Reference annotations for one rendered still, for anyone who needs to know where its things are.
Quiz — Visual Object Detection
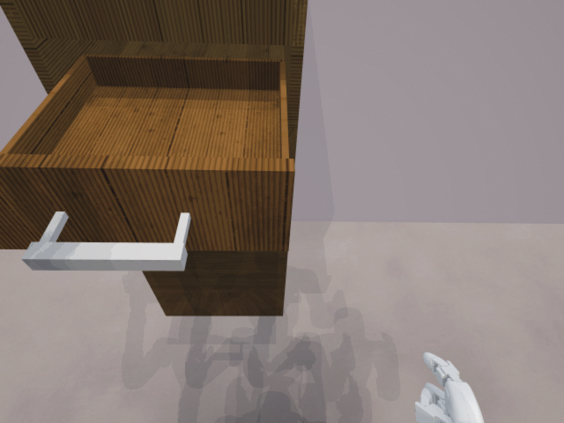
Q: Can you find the robot right hand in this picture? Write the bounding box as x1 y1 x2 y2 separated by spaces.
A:
415 352 484 423

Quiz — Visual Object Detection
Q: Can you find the cabinet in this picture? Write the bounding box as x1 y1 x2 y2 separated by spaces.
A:
0 0 308 316

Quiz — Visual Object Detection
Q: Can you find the handle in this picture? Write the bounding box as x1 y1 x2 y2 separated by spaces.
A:
22 211 191 271

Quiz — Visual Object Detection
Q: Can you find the drawer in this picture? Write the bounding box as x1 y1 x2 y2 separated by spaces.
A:
0 54 295 251

